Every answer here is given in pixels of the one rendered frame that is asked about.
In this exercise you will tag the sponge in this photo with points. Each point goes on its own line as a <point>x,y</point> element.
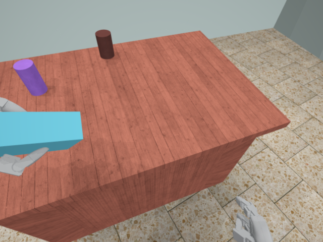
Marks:
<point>24,132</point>

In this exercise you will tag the robot right hand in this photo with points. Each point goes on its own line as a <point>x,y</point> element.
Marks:
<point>256,228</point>

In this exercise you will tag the table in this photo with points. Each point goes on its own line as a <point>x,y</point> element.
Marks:
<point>164,118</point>

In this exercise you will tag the robot left hand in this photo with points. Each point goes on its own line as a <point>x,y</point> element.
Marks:
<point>11,164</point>

